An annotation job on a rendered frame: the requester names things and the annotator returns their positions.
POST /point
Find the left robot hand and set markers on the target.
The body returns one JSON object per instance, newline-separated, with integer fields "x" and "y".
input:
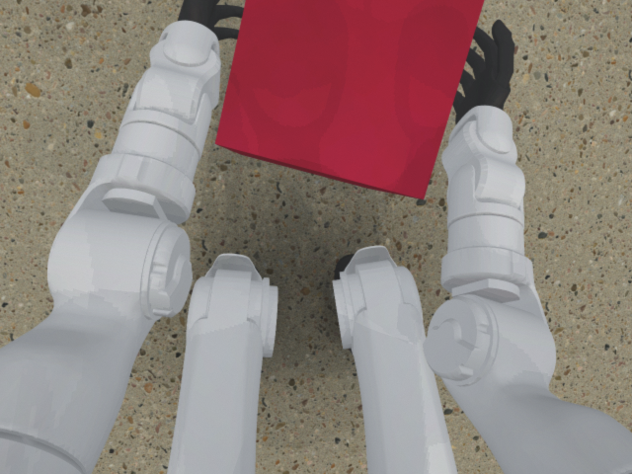
{"x": 207, "y": 13}

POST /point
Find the right robot hand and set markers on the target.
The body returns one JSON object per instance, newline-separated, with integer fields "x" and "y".
{"x": 491, "y": 85}

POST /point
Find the left robot upper arm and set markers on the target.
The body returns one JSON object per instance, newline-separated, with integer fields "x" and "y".
{"x": 112, "y": 276}

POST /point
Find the left robot shin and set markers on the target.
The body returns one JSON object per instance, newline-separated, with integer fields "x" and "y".
{"x": 201, "y": 294}

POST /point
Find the right robot upper arm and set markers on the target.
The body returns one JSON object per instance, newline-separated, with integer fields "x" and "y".
{"x": 497, "y": 361}

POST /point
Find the carton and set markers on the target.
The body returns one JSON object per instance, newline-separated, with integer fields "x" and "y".
{"x": 358, "y": 91}

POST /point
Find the left robot forearm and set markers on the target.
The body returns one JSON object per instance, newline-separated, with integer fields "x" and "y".
{"x": 151, "y": 169}

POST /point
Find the left robot thigh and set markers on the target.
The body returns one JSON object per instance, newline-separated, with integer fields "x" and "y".
{"x": 216, "y": 424}

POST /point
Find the right robot forearm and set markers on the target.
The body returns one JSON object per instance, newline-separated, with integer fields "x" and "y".
{"x": 485, "y": 218}

